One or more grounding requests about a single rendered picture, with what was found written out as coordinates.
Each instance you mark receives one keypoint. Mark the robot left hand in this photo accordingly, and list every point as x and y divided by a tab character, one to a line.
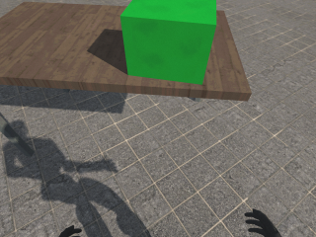
69	231

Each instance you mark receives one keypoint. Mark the robot right hand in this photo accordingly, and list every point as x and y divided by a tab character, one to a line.
268	229

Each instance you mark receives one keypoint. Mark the carton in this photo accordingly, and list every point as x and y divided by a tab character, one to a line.
168	39

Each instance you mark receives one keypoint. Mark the table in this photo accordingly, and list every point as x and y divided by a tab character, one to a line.
80	47

